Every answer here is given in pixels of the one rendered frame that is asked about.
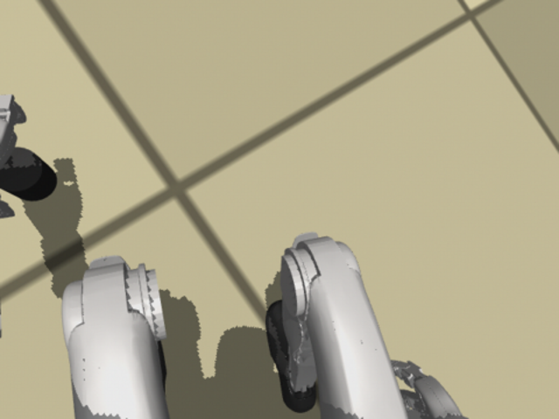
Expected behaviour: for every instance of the left robot hand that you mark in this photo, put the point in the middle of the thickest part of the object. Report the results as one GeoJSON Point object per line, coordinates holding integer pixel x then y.
{"type": "Point", "coordinates": [10, 114]}

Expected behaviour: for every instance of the right robot foot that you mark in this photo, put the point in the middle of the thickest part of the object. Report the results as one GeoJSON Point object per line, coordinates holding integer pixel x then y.
{"type": "Point", "coordinates": [278, 345]}

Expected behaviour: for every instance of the tin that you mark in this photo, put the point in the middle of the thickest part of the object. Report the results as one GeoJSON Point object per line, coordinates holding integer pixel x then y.
{"type": "Point", "coordinates": [27, 176]}

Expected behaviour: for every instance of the right robot hand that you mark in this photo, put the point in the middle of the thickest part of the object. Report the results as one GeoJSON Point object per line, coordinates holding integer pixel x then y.
{"type": "Point", "coordinates": [431, 401]}

